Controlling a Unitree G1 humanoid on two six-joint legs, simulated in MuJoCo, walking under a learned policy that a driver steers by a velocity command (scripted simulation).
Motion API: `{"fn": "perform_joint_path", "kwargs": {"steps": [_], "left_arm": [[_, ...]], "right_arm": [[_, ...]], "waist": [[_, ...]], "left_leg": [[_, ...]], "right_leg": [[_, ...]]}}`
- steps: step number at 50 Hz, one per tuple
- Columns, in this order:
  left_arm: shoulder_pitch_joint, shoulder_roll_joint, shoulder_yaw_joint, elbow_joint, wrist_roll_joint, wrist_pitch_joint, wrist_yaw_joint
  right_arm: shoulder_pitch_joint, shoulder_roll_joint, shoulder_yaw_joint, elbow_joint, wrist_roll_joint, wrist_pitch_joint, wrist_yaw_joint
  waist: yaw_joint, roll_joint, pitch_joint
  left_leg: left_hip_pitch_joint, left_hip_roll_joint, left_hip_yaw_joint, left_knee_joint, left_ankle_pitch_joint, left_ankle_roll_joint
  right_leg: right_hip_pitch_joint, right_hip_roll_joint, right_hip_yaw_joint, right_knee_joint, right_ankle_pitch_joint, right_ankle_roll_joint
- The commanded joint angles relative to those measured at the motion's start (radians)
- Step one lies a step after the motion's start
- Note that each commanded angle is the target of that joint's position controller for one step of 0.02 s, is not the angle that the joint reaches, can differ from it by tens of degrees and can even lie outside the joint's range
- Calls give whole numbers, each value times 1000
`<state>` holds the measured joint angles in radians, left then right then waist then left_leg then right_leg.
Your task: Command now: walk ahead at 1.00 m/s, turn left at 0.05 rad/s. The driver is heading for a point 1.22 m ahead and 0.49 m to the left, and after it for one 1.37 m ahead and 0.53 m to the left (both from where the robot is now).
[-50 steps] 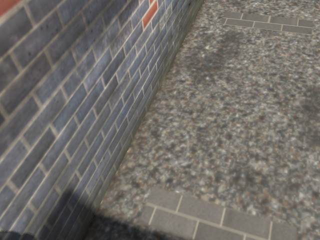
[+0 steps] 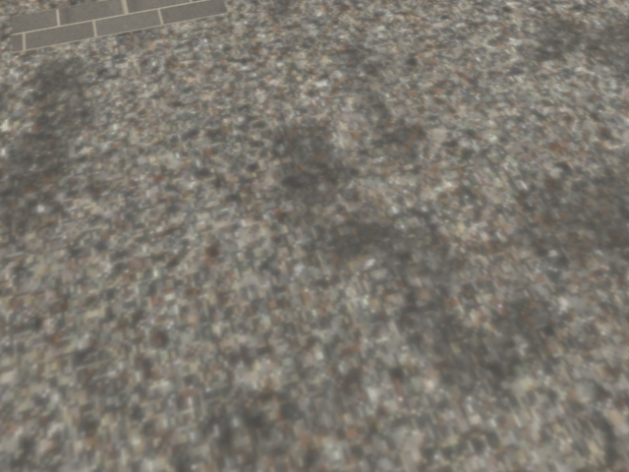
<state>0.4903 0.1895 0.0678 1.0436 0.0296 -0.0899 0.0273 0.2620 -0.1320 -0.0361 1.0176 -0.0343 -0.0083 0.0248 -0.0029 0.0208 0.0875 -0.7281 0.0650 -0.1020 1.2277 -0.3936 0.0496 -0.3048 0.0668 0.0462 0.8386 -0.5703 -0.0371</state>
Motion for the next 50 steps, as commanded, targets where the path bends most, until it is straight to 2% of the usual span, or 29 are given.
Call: {"fn": "perform_joint_path", "kwargs": {"steps": [1, 3, 4, 5, 6, 7, 8, 10, 11, 14, 18, 22, 24, 25, 26, 27, 29, 30, 32, 34, 40, 42, 44, 45, 46, 47, 48, 49, 50], "left_arm": [[-154, 246, 61, -161, -24, -42, 7], [-233, 221, 59, -199, -33, -58, -7], [-245, 207, 54, -198, -37, -62, -19], [-229, 198, 48, -193, -38, -68, -26], [-273, 163, 30, -188, -27, -75, -29], [-265, 7, 7, -249, -25, -72, -53], [-260, 18, -2, -306, -3, -69, -54], [-312, 86, 5, -304, 20, -65, -41], [-314, 75, -5, -312, 26, -48, -32], [-368, 87, -23, -341, 40, 6, -33], [-589, 85, -43, -431, 9, -15, -35], [-610, 106, -42, -444, -17, -5, -36], [-387, 181, -13, -375, -23, -18, -24], [-205, 225, 10, -345, -16, -21, 5], [-27, 318, 31, -329, 18, -19, 25], [-91, 341, 28, -329, 28, -13, 11], [-244, 173, -6, -350, 21, -11, -7], [-229, 144, -16, -329, 22, -13, -10], [-188, 119, -22, -289, 29, -31, -13], [-102, 97, -28, -227, 5, -44, -24], [-149, 168, -20, -210, -2, -55, -15], [-98, 226, -12, -207, -5, -55, -3], [-119, 312, 8, -223, -10, -42, 5], [-169, 323, 8, -243, -5, -27, 4], [-199, 322, 9, -257, 11, -18, -2], [-157, 171, -28, -287, 32, -21, -20], [-33, 190, -36, -376, -7, -33, -25], [-152, 260, -28, -375, 0, -42, -28], [-178, 254, -34, -373, -4, -41, -30]], "right_arm": [[-221, -89, 3, -201, -28, -35, 11], [-84, -104, -11, -158, 41, -50, 23], [90, -132, -32, -89, 58, -54, 22], [303, -183, -60, -19, 48, -54, 11], [506, -236, -89, 23, 36, -45, 7], [508, -279, -79, 29, 8, -36, 13], [248, -229, -55, -40, 4, -28, 7], [126, -285, -82, -86, -5, -44, -2], [134, -254, -69, -76, 17, -55, -7], [134, -195, -44, -59, 40, -79, -17], [91, -249, -62, -150, 37, -64, -20], [125, -303, -84, -188, 38, -57, -17], [85, -355, -105, -209, 49, -65, -7], [76, -346, -101, -199, 35, -78, -3], [87, -236, -75, -226, 42, -87, 0], [127, -207, -58, -290, 44, -78, -7], [46, -258, -62, -265, -1, -46, -5], [-6, -242, -62, -271, -9, -39, 10], [-16, -190, -47, -298, -5, -21, 45], [-103, -158, -34, -357, -8, -4, 52], [-329, -163, 12, -488, 4, -6, 81], [-287, -198, 6, -469, 2, -3, 70], [-79, -260, -17, -410, -7, -7, 58], [153, -298, -41, -334, -7, -10, 45], [294, -357, -74, -276, -7, -6, 21], [190, -429, -87, -282, 3, 5, -1], [126, -489, -88, -363, -20, 12, -11], [142, -416, -84, -355, -15, 10, -25], [103, -365, -71, -330, -10, -4, -36]], "waist": [[-34, -223, -16], [-115, -261, 11], [-186, -201, -28], [-270, -114, -107], [-395, -4, -219], [-302, 355, -304], [-137, 255, -166], [-92, 9, -22], [-49, -18, 9], [0, 95, 1], [-26, 66, 23], [-28, 35, -67], [88, -48, -189], [188, -72, -279], [233, -237, -423], [113, -459, -465], [80, -161, -250], [80, -93, -166], [33, -134, -118], [27, -135, -77], [-12, -57, 32], [-43, -80, -16], [-165, -147, -136], [-264, -147, -219], [-320, -76, -279], [-169, 190, -244], [-83, 229, -492], [-133, 50, -381], [-75, -26, -176]], "left_leg": [[136, 21, 95, -290, 170, -16], [551, -66, 222, -428, 202, 14], [708, -175, 316, -435, 217, 33], [856, -223, 338, -468, 112, 64], [988, -134, 139, -524, -77, 105], [973, 119, -596, -854, -565, 267], [883, 177, -907, -1075, -742, 260], [657, 138, -681, -984, -421, 235], [549, 90, -558, -968, -231, 222], [449, -12, -361, -968, 66, 244], [357, -41, -303, -1073, 276, 237], [509, 3, -340, -955, 499, 183], [448, -50, -292, -690, 732, 134], [315, -90, -235, -428, 681, 108], [126, -171, -141, -95, 266, 94], [-32, -193, -50, 103, -74, 87], [-74, -48, -1, 143, 77, 96], [-68, -24, 10, 106, 100, 85], [-71, 4, 11, 97, 97, 57], [-162, 22, 33, 106, 96, 61], [44, -15, 226, -340, 350, 94], [235, -106, 313, -416, 349, 115], [501, -166, 275, -455, 310, 146], [752, -171, 219, -503, 308, 184], [1003, -136, 123, -569, 235, 219], [1061, 40, -129, -555, 279, 210], [1247, 269, -641, -797, 176, 394], [1136, 235, -688, -957, 5, 381], [935, 218, -566, -991, -1, 342]], "right_leg": [[-223, -254, 336, -534, 1, -198], [-377, -224, 146, -529, 282, -166], [-323, -172, 25, -373, 758, -143], [-246, -144, -65, -45, 1093, -117], [-330, -96, -126, 390, 1062, -89], [-507, 104, -34, 798, 150, -50], [-632, 23, 61, 765, 229, -79], [-530, -82, 56, 606, 309, -80], [-456, -101, 47, 495, 261, -66], [-344, -130, 13, 274, 209, 2], [-189, -97, -55, -121, 403, 89], [-46, -52, -26, -291, 470, 92], [278, -12, -57, -350, 452, 50], [525, -86, -12, -324, 367, 36], [777, -327, 263, -383, -30, -4], [735, -524, 742, -564, -174, -66], [479, -473, 554, -538, -115, -119], [387, -426, 410, -553, 73, -110], [313, -382, 256, -568, 309, -88], [335, -376, 115, -551, 620, -58], [198, -255, -267, -720, 901, 3], [232, -264, -311, -609, 1375, 25], [234, -303, -287, -338, 1619, 26], [148, -315, -265, -96, 1575, 7], [-39, -230, -265, 270, 1117, 5], [-310, -82, -245, 682, 93, 14], [-504, -76, -26, 821, 72, 11], [-569, -102, 16, 750, 207, 17], [-566, -157, 4, 635, 264, 17]]}}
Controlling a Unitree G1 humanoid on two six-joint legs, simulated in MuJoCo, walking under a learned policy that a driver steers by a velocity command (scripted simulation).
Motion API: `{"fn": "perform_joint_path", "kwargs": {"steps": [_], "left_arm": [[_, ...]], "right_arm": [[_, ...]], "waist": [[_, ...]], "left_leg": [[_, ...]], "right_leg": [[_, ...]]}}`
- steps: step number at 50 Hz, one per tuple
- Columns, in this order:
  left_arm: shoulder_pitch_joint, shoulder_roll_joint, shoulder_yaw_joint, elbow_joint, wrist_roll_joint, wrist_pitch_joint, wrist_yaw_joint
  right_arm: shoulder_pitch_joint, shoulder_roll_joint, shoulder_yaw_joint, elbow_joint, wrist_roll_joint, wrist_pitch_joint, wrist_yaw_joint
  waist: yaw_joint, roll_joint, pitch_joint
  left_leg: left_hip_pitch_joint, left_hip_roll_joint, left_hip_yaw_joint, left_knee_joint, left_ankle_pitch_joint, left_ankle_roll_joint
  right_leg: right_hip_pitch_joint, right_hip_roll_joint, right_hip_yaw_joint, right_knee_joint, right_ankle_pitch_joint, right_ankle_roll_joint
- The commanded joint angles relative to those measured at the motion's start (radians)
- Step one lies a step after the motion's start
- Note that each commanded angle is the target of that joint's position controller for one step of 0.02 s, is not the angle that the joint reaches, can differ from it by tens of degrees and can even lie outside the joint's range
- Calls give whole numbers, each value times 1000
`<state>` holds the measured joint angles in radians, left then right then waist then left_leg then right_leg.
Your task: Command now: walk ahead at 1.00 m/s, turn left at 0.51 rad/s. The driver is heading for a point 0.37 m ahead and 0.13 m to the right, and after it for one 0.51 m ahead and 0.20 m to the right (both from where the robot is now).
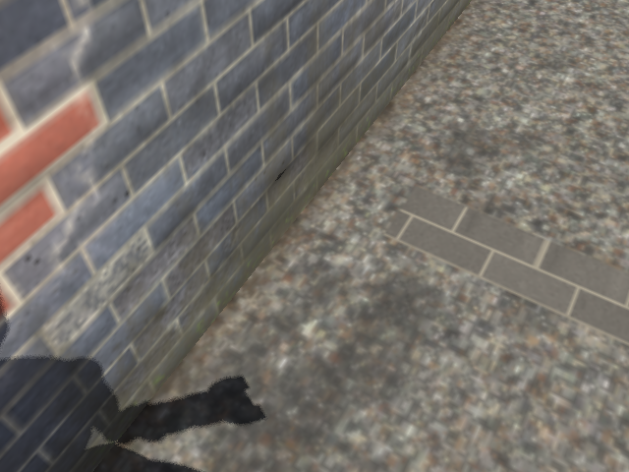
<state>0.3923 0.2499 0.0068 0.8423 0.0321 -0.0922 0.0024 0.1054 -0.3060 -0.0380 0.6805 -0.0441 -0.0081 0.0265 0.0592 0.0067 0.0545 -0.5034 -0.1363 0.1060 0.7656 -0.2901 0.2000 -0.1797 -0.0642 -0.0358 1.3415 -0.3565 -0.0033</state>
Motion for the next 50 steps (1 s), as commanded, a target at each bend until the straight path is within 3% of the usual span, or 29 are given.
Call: {"fn": "perform_joint_path", "kwargs": {"steps": [1, 3, 5, 6, 7, 8, 10, 12, 14, 17, 19, 20, 21, 22, 23, 24, 25, 27, 30, 32, 38, 39, 41, 44, 45, 46, 47, 48, 50], "left_arm": [[-117, 177, 21, -173, 7, -24, -4], [-39, 130, 3, -133, 27, 11, -18], [-129, 114, 2, -146, 24, 36, -32], [-225, 109, 3, -165, 10, 35, -39], [-207, 72, 11, -165, 27, 72, -86], [-175, 40, 10, -171, 30, 101, -124], [-246, 34, 11, -208, 13, 118, -186], [-373, 54, 16, -241, 24, 106, -206], [-365, 48, 16, -230, 25, 100, -196], [-201, 95, 36, -160, -2, 108, -170], [150, 167, 75, -31, -18, 106, -126], [305, 210, 106, 19, -31, 90, -88], [244, 238, 122, 13, -51, 78, -40], [180, 347, 128, -11, 15, 62, -41], [23, 298, 140, -97, -1, 73, -8], [-69, 211, 109, -121, -11, 77, 6], [-117, 153, 84, -123, -10, 70, 6], [-62, 138, 62, -88, -13, 42, 3], [6, 158, 57, -40, -10, 17, -13], [25, 145, 49, -23, -18, 24, -4], [19, 111, 25, -38, -17, 77, 36], [45, 85, 15, -34, -15, 67, 40], [23, 104, 15, -25, -24, 56, 40], [-24, 127, 14, -13, -45, 44, 37], [-42, 128, 12, -23, -42, 44, 35], [46, 89, 3, -8, -40, 57, 26], [20, 73, 0, 16, -43, 73, 20], [-6, 66, 1, 13, -32, 87, 13], [-35, 54, -2, 24, -17, 112, 3]], "right_arm": [[231, -169, -64, 24, -4, -29, -36], [202, -122, -42, 38, 8, -64, -41], [251, -82, -28, 70, 37, -99, -24], [279, -87, -34, 71, 34, -114, -13], [413, -133, -47, 111, 39, -102, -53], [485, -184, -61, 134, 53, -87, -74], [412, -209, -70, 111, 50, -81, -89], [354, -136, -50, 114, 52, -98, -91], [341, -117, -41, 125, 64, -115, -106], [300, -182, -56, 114, 73, -118, -145], [171, -196, -63, 76, 43, -86, -151], [42, -184, -67, 42, 43, -65, -134], [-24, -59, -35, 12, 19, -71, -94], [284, 41, -2, -19, 46, -72, -115], [353, -23, 12, 9, 10, -69, -126], [309, -57, 8, 8, -14, -68, -110], [232, -81, -3, -14, -19, -65, -98], [171, -108, -10, -43, -8, -10, -98], [109, -71, 8, -71, 15, 22, -110], [106, -61, 14, -65, 31, 24, -112], [-16, -20, 38, -33, 37, 31, -115], [4, 6, 46, -3, 29, 31, -111], [52, -7, 42, 30, 40, 19, -117], [168, -44, 26, 72, 23, -18, -129], [212, -52, 22, 91, 18, -35, -129], [199, -104, 6, 92, 31, -26, -121], [196, -62, 14, 89, 42, -12, -112], [163, -11, 37, 96, 47, -9, -105], [112, 2, 51, 103, 33, -9, -102]], "waist": [[-104, -86, -76], [-30, -67, -27], [-42, -70, 41], [-75, -70, 67], [-88, -216, 129], [-78, -148, 49], [-62, -13, 5], [-70, 24, 37], [-36, 25, 28], [66, 101, -42], [213, 160, -126], [293, 97, -105], [226, -120, -32], [-12, -107, -306], [1, 131, -463], [-63, 222, -269], [-92, 258, -158], [-97, 197, -81], [-70, 68, -102], [-57, -37, -120], [27, -96, -122], [32, -56, -98], [19, -92, -117], [-49, -94, -118], [-56, -58, -132], [-13, 54, -197], [-48, 83, -235], [-31, 112, -210], [-8, 110, -129]], "left_leg": [[547, 375, -691, -531, -28, 160], [361, 310, -518, -573, 103, 122], [322, 275, -389, -623, 285, 64], [322, 248, -298, -669, 361, 15], [463, 377, -345, -507, 1059, -125], [535, 383, -265, -430, 1314, -208], [500, 316, -122, -447, 1054, -248], [403, 239, -1, -530, 784, -258], [345, 246, 69, -574, 837, -263], [447, 292, 109, -404, 1203, -253], [357, 304, 69, -8, 1387, -220], [249, 210, 47, 471, 964, -210], [15, 23, 45, 812, -194, -196], [-272, 52, -148, 1153, -372, -231], [-164, 111, -213, 1070, -233, -184], [-86, 161, -208, 938, -183, -180], [-36, 188, -187, 830, -166, -194], [85, 218, -172, 671, -156, -224], [85, 219, -149, 465, -79, -237], [38, 216, -139, 307, 27, -219], [15, 164, -93, -1, 174, -198], [20, 165, -94, -76, 191, -189], [109, 158, -100, -162, 190, -174], [287, 188, -123, -366, 256, -133], [402, 259, -193, -398, 464, -99], [525, 414, -330, -305, 854, 13], [514, 489, -402, -317, 1033, 113], [440, 513, -411, -357, 1046, 135], [310, 474, -363, -424, 881, 74]], "right_leg": [[-598, -64, 87, 39, 56, -9], [-457, -101, 94, -88, 33, 8], [-474, -119, 74, -233, 89, 3], [-489, -104, 55, -329, 183, -18], [-613, -42, 55, -339, 244, -45], [-631, 4, 69, -347, 241, -60], [-605, 36, 54, -441, 359, -85], [-490, 61, -35, -613, 571, -111], [-290, 104, -101, -766, 718, -145], [-97, 173, -171, -810, 675, -136], [226, 224, -127, -778, 486, -151], [303, 129, 8, -946, 499, -262], [342, 54, 91, -919, 890, -288], [717, -278, 456, -750, 1362, -555], [556, -277, 613, -898, 890, -557], [241, -211, 564, -1013, 549, -479], [34, -181, 536, -1086, 457, -428], [-188, -150, 444, -1115, 696, -369], [-127, -85, 305, -1082, 1091, -299], [2, -15, 239, -1047, 1093, -218], [191, 6, 187, -1002, 1058, -82], [191, -34, 220, -1002, 1043, -70], [207, -38, 218, -972, 1050, -61], [172, -34, 242, -884, 1052, -55], [112, -21, 250, -855, 911, -38], [23, 47, 216, -772, 616, -9], [4, 132, 183, -681, 266, 1], [13, 160, 166, -675, -30, -8], [59, 142, 167, -723, -128, -45]]}}
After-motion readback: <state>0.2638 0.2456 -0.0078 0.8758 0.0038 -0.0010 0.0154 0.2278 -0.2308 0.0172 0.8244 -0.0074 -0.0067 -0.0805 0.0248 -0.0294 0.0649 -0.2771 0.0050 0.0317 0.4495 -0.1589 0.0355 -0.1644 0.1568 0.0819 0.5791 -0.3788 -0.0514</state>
